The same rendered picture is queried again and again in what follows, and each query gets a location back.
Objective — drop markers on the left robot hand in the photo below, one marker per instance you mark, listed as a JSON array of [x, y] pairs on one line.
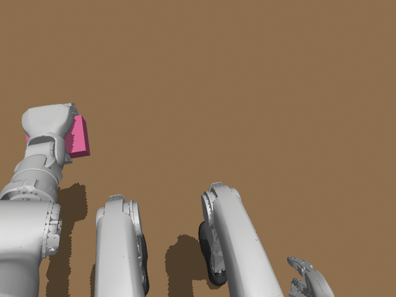
[[56, 119]]

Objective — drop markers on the left robot arm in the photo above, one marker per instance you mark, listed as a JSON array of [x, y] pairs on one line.
[[30, 224]]

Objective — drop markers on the right robot foot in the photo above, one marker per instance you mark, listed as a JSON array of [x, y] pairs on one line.
[[217, 279]]

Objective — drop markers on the right robot hand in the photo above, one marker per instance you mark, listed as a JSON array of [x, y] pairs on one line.
[[314, 285]]

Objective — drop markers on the small box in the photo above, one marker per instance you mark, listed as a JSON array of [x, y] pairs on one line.
[[77, 144]]

